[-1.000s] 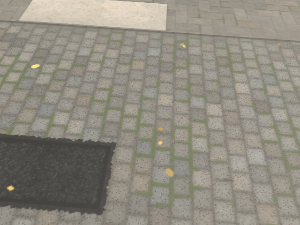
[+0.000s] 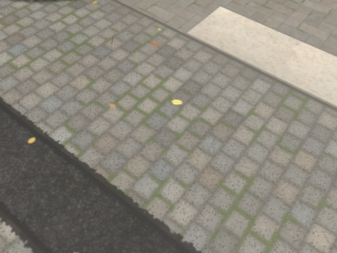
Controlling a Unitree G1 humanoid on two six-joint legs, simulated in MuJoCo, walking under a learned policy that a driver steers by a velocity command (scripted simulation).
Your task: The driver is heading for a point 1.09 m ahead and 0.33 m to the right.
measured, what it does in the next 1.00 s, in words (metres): walks ahead, turning right: right foot, then left foot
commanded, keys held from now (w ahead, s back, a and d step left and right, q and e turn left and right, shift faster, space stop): w+q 0.12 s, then w+e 0.88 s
